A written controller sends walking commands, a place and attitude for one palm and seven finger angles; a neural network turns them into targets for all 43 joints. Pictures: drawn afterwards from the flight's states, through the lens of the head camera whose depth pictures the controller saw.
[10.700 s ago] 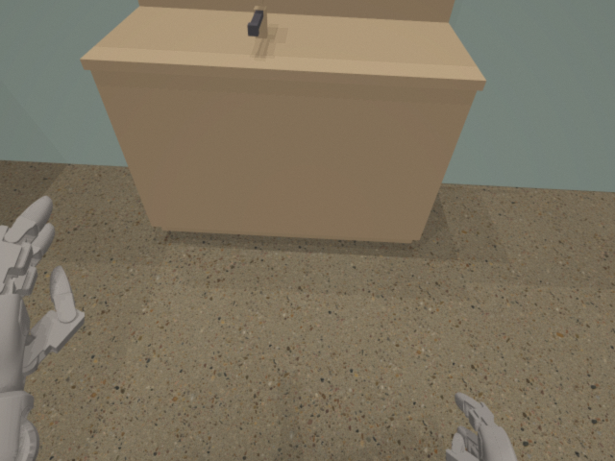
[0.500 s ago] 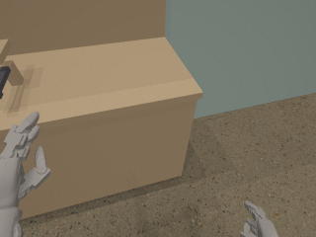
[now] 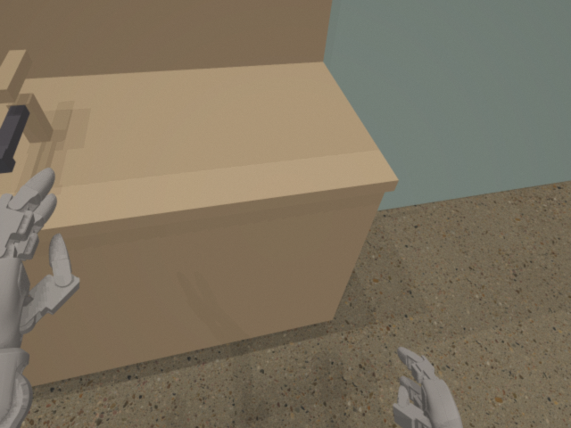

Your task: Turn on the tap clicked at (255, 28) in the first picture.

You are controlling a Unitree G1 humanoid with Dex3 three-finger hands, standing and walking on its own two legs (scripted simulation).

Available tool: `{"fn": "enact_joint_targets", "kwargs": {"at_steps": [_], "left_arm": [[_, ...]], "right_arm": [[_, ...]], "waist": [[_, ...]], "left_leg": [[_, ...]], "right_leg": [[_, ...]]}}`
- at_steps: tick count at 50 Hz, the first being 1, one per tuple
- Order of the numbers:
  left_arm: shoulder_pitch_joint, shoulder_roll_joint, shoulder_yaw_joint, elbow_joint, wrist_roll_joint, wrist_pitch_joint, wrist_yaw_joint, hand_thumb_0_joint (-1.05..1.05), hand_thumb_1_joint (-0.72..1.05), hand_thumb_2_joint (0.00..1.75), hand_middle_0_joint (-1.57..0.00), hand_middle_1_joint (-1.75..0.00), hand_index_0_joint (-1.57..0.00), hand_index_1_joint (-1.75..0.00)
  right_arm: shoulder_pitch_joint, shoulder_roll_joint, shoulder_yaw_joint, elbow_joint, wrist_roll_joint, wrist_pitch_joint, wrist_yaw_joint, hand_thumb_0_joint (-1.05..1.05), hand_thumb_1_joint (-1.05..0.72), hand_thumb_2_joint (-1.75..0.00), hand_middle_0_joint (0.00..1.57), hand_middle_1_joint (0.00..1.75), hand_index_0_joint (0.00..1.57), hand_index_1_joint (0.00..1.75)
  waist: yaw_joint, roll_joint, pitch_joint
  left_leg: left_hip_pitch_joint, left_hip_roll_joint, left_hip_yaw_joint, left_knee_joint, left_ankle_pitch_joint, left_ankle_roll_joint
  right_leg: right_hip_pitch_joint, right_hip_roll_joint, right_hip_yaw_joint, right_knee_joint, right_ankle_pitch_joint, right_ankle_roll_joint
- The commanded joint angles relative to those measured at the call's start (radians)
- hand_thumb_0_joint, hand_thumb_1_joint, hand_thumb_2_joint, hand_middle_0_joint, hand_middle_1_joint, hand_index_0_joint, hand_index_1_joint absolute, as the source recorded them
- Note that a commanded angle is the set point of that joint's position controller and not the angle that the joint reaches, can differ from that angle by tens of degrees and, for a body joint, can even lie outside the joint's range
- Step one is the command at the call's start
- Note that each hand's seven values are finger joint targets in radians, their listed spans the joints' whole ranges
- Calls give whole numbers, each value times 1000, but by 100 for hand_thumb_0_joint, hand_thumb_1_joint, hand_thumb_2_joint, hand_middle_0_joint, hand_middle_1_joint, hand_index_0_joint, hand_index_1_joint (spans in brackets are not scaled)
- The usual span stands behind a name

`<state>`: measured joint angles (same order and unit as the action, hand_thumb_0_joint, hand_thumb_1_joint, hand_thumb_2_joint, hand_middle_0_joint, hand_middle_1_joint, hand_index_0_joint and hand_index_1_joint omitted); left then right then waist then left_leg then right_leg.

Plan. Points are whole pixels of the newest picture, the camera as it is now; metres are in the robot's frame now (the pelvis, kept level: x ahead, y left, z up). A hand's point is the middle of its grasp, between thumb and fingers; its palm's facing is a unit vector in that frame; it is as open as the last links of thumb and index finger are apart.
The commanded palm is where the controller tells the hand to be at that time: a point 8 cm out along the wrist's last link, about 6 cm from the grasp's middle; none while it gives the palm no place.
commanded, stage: come to a stop and stand still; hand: left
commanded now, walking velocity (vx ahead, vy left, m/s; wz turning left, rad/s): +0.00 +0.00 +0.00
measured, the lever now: out of the picture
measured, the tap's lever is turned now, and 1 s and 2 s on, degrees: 0 0 0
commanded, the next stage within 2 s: look again from close up in 0.26 s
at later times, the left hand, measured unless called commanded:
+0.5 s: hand (66, 282) +0.21 +0.25 +0.16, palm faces +0.39 -0.86 -0.33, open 7.4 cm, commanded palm +0.16 +0.28 +0.17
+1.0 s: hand (71, 270) +0.23 +0.26 +0.15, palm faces +0.37 -0.86 -0.34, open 7.4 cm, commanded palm +0.18 +0.29 +0.17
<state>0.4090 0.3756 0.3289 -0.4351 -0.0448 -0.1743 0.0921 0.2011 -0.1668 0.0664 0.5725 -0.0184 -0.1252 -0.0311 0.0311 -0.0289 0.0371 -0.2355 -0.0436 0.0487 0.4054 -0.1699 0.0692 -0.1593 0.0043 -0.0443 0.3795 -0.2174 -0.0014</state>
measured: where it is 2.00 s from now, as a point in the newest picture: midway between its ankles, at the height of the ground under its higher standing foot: outside the picture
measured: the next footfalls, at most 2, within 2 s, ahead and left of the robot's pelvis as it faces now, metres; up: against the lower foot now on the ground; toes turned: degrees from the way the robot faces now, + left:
left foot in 1.52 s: +0.14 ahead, +0.26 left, +0.00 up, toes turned +2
right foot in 1.70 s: +0.09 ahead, +0.03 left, +0.00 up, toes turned -7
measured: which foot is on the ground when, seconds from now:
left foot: down 0.00-1.00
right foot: down 0.00-1.00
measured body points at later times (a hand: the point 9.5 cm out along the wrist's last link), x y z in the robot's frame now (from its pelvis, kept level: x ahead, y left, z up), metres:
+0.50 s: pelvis +0.00 +0.00 +0.00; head +0.01 +0.02 +0.45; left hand +0.19 +0.29 +0.18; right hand +0.18 -0.22 -0.07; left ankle +0.03 +0.07 -0.74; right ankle -0.01 -0.12 -0.74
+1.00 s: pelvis +0.02 +0.01 -0.01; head +0.02 +0.03 +0.44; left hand +0.21 +0.30 +0.17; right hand +0.19 -0.23 -0.08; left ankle +0.03 +0.07 -0.74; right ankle -0.01 -0.12 -0.74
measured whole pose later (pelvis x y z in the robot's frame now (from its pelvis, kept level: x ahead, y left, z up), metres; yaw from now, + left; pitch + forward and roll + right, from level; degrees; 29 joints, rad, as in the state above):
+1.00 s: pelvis +0.02 +0.01 -0.01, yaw +0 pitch +0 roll -2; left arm 0.45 0.35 0.31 -0.43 -0.05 -0.19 0.12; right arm 0.22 -0.25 0.00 0.58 -0.01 -0.05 -0.03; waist 0.01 0.02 -0.01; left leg -0.27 -0.04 0.05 0.55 -0.28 0.09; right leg -0.17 0.01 -0.04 0.45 -0.29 0.01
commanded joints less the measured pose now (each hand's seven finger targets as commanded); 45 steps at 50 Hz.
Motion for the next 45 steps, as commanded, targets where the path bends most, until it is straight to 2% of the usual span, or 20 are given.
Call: {"fn": "enact_joint_targets", "kwargs": {"at_steps": [1,6,9,10,12,14,15,18,20,29,34,35,36,39,40,42,44,45], "left_arm": [[-108,160,113,-290,-7,-79,23,0,90,90,-20,-30,-20,-30],[-67,135,101,-240,-6,-64,26,0,90,90,-20,-30,-20,-30],[-58,133,101,-210,-9,-56,27,0,90,90,-20,-30,-20,-30],[-53,149,117,-210,-11,-56,29,0,90,90,-20,-30,-20,-30],[-57,130,101,-206,-10,-56,28,0,90,90,-20,-30,-20,-30],[-69,138,104,-208,-12,-59,31,0,90,90,-20,-30,-20,-30],[-83,152,112,-229,-12,-62,33,0,90,90,-20,-30,-20,-30],[-78,144,106,-224,-12,-65,37,0,90,90,-20,-30,-20,-30],[-97,154,109,-239,-11,-69,39,0,90,90,-20,-30,-20,-30],[-84,127,87,-175,-5,-73,41,0,90,90,-20,-30,-20,-30],[-67,139,100,-197,-8,-75,40,0,90,90,-20,-30,-20,-30],[-63,154,115,-202,-11,-74,40,0,90,90,-20,-30,-20,-30],[-47,148,111,-202,-10,-74,41,0,90,90,-20,-30,-20,-30],[-29,148,112,-200,-12,-75,42,0,90,90,-20,-30,-20,-30],[-22,158,122,-199,-14,-74,43,0,90,90,-20,-30,-20,-30],[-31,141,102,-200,-13,-75,43,0,90,90,-20,-30,-20,-30],[-54,146,102,-199,-11,-78,44,0,90,90,-20,-30,-20,-30],[-70,164,117,-203,-12,-78,46,0,90,90,-20,-30,-20,-30]], "right_arm": [[-83,-149,-65,-159,1,-55,-17,0,-90,-90,20,30,20,30],[-78,-155,-74,-152,6,-35,-12,0,-90,-90,20,30,20,30],[-87,-157,-76,-159,9,-17,-13,0,-90,-90,20,30,20,30],[-94,-155,-76,-163,8,-17,-18,0,-90,-90,20,30,20,30],[-92,-158,-77,-165,11,-9,-18,0,-90,-90,20,30,20,30],[-100,-157,-76,-169,10,-6,-22,0,-90,-90,20,30,20,30],[-111,-159,-76,-174,10,-9,-26,0,-90,-90,20,30,20,30],[-105,-158,-76,-174,8,-8,-28,0,-90,-90,20,30,20,30],[-113,-162,-77,-173,7,-11,-32,0,-90,-90,20,30,20,30],[-98,-163,-80,-160,9,-10,-32,0,-90,-90,20,30,20,30],[-97,-163,-82,-163,10,-10,-33,0,-90,-90,20,30,20,30],[-103,-163,-82,-164,8,-12,-36,0,-90,-90,20,30,20,30],[-100,-165,-82,-162,7,-11,-34,0,-90,-90,20,30,20,30],[-96,-172,-91,-163,2,-5,-27,0,-90,-90,20,30,20,30],[-104,-177,-95,-167,-1,-5,-27,0,-90,-90,20,30,20,30],[-99,-175,-94,-164,1,2,-21,0,-90,-90,20,30,20,30],[-95,-180,-97,-160,3,9,-17,0,-90,-90,20,30,20,30],[-102,-184,-101,-161,4,11,-17,0,-90,-90,20,30,20,30]], "waist": [[-3,110,-230],[-6,125,-217],[-4,115,-185],[-3,107,-177],[-5,93,-172],[-4,92,-154],[-5,102,-151],[-3,89,-157],[-6,110,-145],[-6,94,-112],[-4,67,-151],[-5,80,-155],[-4,70,-168],[-13,36,-177],[-16,43,-168],[-21,5,-142],[-25,-1,-120],[-27,17,-104]], "left_leg": [[174,117,-117,-22,353,-79],[171,122,-122,-25,398,-103],[123,126,-126,-47,308,-97],[114,121,-121,-51,285,-100],[89,118,-124,-58,236,-96],[61,113,-129,-81,137,-87],[65,108,-124,-82,118,-87],[61,104,-125,-86,68,-76],[56,93,-119,-85,41,-75],[33,92,-139,-125,-67,-67],[60,87,-126,-103,19,-69],[76,84,-117,-94,48,-72],[68,86,-114,-70,65,-65],[46,72,-93,3,18,-49],[45,69,-84,28,0,-46],[9,68,-87,78,-40,-40],[-11,65,-82,113,-64,-38],[-13,61,-77,123,-59,-38]], "right_leg": [[18,-11,36,-1,208,-11],[11,-7,24,8,196,-12],[13,-10,32,-11,156,-10],[15,-13,34,-18,159,-12],[30,-16,39,-24,154,-13],[30,-19,45,-43,119,-12],[23,-21,51,-46,116,-15],[30,-27,57,-59,108,-15],[20,-30,64,-73,94,-17],[3,-20,57,-104,16,-12],[25,-23,52,-87,77,-11],[16,-24,53,-87,88,-11],[34,-37,57,-82,108,-15],[24,-77,107,-92,77,-36],[4,-95,138,-100,51,-46],[-18,-133,187,-105,-18,-68],[-45,-159,223,-105,-70,-85],[-58,-167,234,-101,-72,-89]]}}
